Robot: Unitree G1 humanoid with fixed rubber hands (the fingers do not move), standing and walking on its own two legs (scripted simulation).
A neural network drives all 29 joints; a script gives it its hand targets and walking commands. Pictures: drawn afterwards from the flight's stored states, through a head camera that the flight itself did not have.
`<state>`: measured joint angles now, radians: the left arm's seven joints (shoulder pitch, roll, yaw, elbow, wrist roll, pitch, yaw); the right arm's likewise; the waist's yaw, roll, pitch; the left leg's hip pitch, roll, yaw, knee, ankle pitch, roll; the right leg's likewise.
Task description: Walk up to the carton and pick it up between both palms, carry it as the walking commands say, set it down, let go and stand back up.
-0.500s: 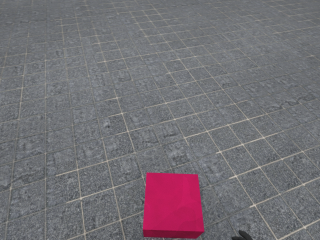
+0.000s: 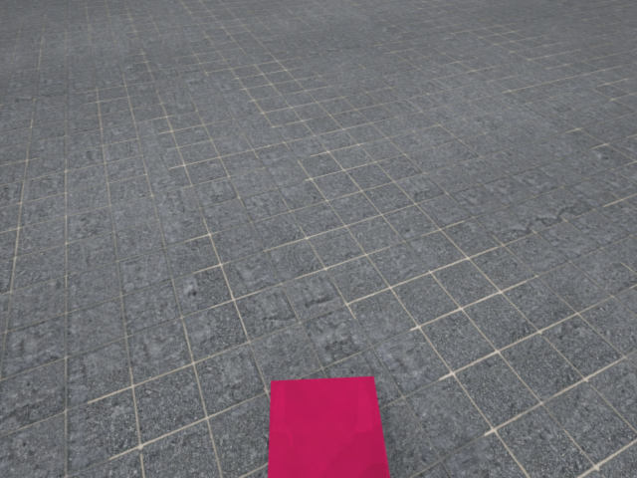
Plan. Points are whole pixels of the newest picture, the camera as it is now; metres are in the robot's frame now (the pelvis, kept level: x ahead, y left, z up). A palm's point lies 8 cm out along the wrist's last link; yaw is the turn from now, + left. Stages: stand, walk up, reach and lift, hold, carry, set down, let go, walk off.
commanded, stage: walk up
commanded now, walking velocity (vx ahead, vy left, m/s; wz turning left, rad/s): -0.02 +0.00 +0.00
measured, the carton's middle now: (325, 445) +0.38 -0.03 -0.67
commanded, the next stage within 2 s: none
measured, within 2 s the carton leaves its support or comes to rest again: neither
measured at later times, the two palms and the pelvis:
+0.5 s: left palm out of the picture -0.04 +0.23 -0.16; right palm out of the picture +0.00 -0.23 -0.16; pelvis -0.02 -0.01 -0.01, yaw +1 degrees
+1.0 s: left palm out of the picture -0.08 +0.16 -0.15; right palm out of the picture -0.05 -0.27 -0.15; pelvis -0.08 -0.05 +0.00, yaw +1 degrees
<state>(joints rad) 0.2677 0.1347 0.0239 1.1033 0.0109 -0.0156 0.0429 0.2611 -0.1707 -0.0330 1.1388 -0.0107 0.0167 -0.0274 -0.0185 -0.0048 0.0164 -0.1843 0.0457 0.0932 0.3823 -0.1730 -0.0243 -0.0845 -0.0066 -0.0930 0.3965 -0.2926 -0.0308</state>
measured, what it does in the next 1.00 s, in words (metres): steps on the spot: left foot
